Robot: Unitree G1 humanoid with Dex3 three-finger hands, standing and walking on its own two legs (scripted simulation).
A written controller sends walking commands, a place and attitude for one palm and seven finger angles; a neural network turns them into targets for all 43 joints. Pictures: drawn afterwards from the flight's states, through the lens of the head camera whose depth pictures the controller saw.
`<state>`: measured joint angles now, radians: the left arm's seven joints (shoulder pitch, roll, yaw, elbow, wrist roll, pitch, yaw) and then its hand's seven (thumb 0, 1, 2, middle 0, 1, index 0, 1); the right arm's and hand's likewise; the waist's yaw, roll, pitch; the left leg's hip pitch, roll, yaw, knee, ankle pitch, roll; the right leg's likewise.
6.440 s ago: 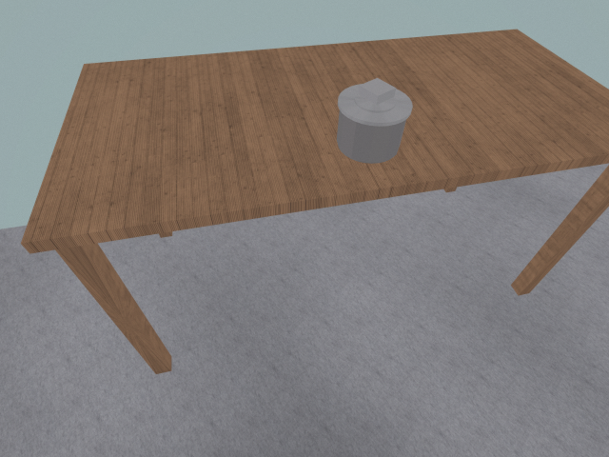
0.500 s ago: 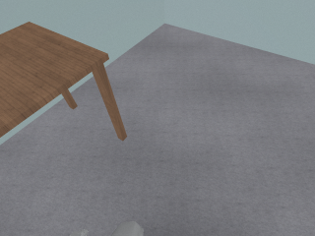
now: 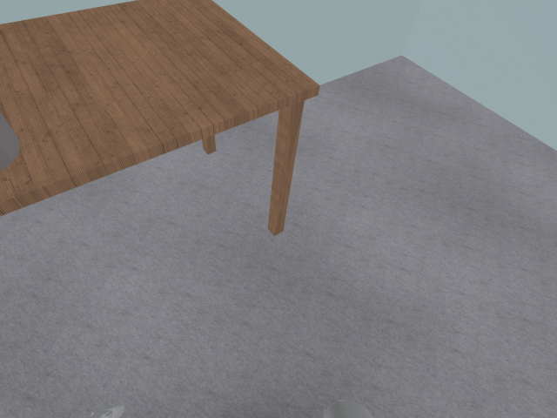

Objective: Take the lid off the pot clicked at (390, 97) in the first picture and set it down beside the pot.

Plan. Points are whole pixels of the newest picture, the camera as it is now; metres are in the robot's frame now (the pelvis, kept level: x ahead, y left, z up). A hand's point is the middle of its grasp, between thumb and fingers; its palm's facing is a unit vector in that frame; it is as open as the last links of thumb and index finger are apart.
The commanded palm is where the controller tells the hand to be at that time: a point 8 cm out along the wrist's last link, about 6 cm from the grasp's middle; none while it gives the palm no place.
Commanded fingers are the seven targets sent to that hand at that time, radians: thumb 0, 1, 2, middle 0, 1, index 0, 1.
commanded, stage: turn to face it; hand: left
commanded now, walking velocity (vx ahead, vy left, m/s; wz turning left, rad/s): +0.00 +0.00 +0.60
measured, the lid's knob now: out of the picture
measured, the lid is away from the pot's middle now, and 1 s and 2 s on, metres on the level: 0.00 0.00 0.00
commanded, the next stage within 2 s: take the last steps up to it in 1.06 s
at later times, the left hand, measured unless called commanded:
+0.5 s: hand out of the picture +0.06 +0.17 -0.14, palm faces +0.29 -0.91 -0.31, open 7.3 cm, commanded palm none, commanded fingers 0.00 0.90 0.90 -0.20 -0.30 -0.20 -0.30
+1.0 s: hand out of the picture -0.08 +0.22 -0.18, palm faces +0.60 -0.76 -0.26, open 7.3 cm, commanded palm none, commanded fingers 0.00 0.90 0.90 -0.20 -0.30 -0.20 -0.30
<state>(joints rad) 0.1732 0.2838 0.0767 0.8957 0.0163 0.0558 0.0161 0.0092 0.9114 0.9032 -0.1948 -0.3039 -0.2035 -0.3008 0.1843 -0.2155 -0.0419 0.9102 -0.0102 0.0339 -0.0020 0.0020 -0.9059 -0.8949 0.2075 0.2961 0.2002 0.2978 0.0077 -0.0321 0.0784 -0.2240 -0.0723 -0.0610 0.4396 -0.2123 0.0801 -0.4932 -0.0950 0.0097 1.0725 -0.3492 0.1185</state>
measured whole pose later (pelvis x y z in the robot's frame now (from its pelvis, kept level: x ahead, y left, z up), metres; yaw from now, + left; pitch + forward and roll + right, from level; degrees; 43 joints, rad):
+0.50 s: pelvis +0.01 -0.06 +0.00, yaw +18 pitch -1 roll +2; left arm 0.17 0.19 0.03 0.85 0.01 0.02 0.03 0.01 0.91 0.90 -0.20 -0.30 -0.21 -0.30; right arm 0.25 -0.29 -0.10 0.94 -0.02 0.09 0.02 0.00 -0.91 -0.90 0.20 0.30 0.20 0.30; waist -0.05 0.05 0.07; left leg -0.51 -0.03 -0.06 1.17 -0.38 -0.06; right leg -0.19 -0.06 -0.08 0.48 -0.28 -0.01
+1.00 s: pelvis +0.01 +0.01 +0.00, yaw +35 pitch +0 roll -2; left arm 0.22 0.28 0.07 0.92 0.02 0.06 0.02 0.01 0.91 0.90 -0.19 -0.30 -0.20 -0.30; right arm 0.13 -0.21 -0.02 0.89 -0.01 0.02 -0.01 0.00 -0.91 -0.90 0.21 0.30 0.20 0.30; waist 0.04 -0.04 0.10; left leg -0.20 -0.06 -0.03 0.45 -0.25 0.07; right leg -0.50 -0.10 -0.02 1.13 -0.38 0.10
